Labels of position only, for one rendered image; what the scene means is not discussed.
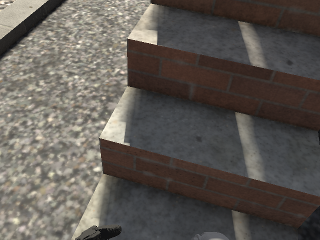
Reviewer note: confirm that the left robot hand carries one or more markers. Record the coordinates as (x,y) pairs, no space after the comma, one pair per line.
(103,232)

